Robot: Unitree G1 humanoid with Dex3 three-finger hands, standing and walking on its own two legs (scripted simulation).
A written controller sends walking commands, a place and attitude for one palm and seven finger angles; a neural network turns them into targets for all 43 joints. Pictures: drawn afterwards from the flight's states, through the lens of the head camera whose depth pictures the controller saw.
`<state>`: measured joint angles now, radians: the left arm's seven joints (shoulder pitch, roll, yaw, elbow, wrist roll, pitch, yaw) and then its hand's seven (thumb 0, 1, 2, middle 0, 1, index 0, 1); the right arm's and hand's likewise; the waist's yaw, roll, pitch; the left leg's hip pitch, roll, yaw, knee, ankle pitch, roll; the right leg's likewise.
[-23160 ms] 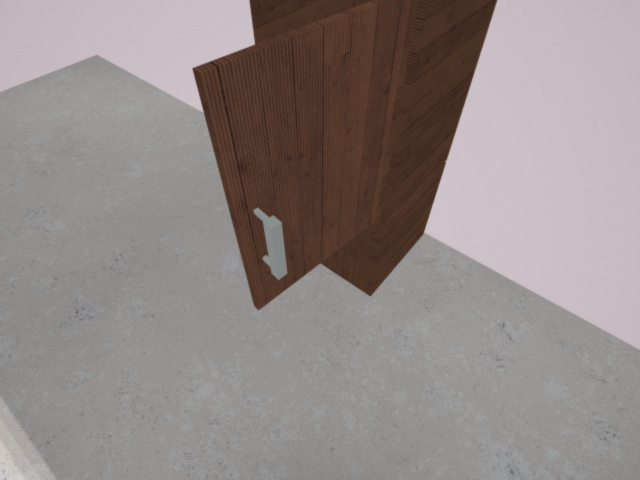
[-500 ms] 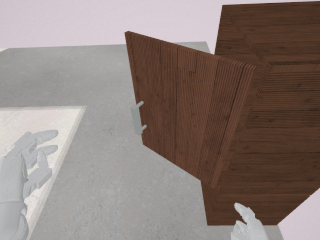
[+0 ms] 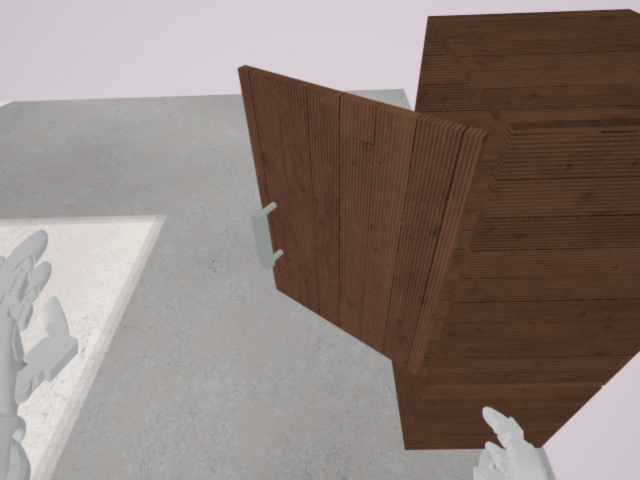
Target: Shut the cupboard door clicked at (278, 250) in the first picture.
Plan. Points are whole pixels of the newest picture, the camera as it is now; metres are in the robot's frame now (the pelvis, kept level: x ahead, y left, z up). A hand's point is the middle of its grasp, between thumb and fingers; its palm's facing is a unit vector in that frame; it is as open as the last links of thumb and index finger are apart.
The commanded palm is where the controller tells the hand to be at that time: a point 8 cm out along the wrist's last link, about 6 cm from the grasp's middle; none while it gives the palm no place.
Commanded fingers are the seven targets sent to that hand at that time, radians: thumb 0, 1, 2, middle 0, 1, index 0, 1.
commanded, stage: step back with the hand held close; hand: left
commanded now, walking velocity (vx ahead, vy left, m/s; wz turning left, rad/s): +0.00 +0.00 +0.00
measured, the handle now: (269, 236) +0.63 +0.20 -0.11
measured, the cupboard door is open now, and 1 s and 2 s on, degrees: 53 53 53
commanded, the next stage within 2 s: stop stepping back and stand still in 1.46 s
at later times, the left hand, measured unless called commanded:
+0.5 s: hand (42, 339) +0.19 +0.30 +0.16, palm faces +0.37 -0.76 -0.53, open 7.5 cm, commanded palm +0.13 +0.33 +0.17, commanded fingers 0.00 0.90 0.90 -0.20 -0.30 -0.20 -0.30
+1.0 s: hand out of the picture +0.10 +0.29 +0.16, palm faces +0.50 -0.76 -0.42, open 7.5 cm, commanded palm +0.04 +0.33 +0.17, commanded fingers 0.00 0.90 0.90 -0.20 -0.30 -0.20 -0.30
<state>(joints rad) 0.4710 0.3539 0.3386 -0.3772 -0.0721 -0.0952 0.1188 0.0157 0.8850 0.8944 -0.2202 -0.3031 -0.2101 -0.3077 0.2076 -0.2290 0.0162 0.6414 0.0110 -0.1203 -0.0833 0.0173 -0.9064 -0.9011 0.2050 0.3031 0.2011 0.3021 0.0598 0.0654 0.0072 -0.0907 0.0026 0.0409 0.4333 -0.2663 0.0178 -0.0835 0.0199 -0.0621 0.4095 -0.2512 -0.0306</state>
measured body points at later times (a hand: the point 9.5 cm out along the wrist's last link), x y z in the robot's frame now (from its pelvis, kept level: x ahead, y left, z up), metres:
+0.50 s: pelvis -0.02 +0.03 -0.01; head +0.00 +0.02 +0.44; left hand +0.16 +0.33 +0.19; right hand +0.16 -0.22 -0.09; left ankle -0.01 +0.11 -0.74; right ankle -0.01 -0.10 -0.74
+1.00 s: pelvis -0.10 +0.03 -0.03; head -0.10 +0.04 +0.42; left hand +0.07 +0.33 +0.18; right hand +0.06 -0.22 -0.10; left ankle -0.02 +0.11 -0.74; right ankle -0.01 -0.10 -0.74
